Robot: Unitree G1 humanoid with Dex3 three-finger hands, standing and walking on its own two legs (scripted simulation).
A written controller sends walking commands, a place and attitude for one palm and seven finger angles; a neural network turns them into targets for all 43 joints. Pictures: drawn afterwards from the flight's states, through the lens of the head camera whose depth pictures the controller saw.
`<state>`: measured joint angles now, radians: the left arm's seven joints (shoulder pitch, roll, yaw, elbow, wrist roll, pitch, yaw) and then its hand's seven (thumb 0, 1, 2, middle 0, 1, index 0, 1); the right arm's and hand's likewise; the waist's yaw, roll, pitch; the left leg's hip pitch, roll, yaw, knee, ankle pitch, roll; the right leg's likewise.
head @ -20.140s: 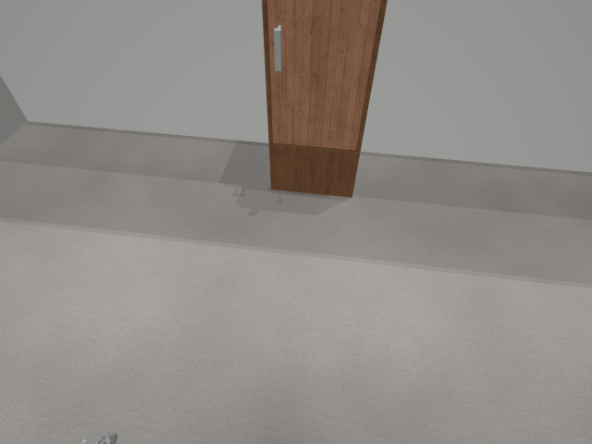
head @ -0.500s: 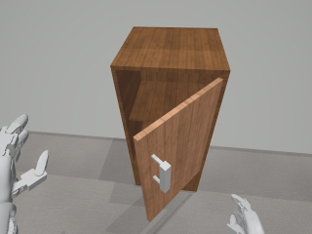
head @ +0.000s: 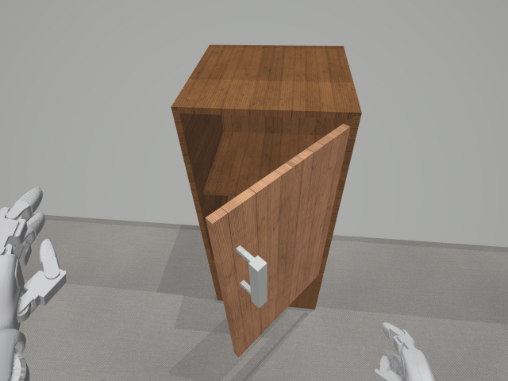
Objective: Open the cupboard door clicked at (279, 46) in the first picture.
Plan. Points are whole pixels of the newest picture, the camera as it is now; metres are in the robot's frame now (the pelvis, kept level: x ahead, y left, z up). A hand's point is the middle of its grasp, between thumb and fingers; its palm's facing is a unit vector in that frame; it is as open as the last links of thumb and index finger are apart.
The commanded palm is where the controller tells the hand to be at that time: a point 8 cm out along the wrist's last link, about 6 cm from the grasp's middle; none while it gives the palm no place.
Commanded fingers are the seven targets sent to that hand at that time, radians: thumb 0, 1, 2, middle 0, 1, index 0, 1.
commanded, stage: step back with the hand held close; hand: left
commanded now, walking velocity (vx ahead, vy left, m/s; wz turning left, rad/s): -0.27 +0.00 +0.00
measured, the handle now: (250, 276) +0.32 +0.06 -0.05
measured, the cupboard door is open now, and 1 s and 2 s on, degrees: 51 51 51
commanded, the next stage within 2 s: stop stepping back and stand still in 1.40 s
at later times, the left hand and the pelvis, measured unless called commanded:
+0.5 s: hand (33, 296) +0.16 +0.28 +0.15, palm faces +0.36 -0.79 -0.50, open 7.4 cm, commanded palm +0.10 +0.32 +0.17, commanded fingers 0.00 0.90 0.90 -0.20 -0.30 -0.20 -0.30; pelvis -0.05 +0.02 -0.01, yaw -1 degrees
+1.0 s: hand out of the picture +0.09 +0.32 +0.16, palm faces +0.46 -0.76 -0.47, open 7.4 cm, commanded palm +0.02 +0.35 +0.17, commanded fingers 0.00 0.90 0.90 -0.20 -0.30 -0.20 -0.30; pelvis -0.11 +0.04 -0.01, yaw +2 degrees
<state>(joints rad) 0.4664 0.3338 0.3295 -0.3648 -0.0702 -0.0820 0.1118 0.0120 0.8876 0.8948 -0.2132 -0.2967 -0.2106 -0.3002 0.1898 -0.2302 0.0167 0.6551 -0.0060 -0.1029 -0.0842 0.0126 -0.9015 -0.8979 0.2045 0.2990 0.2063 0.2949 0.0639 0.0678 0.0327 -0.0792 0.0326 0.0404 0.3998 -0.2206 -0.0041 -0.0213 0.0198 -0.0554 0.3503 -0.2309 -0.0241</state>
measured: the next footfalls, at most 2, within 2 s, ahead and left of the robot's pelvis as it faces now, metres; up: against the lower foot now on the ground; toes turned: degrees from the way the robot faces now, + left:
right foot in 1.10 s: -0.19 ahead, -0.09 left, +0.00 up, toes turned +1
left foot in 1.44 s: -0.06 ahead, +0.12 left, +0.00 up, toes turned -3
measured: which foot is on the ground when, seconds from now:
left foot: down 0.00-1.00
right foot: down 0.00-0.86, up 0.88-1.00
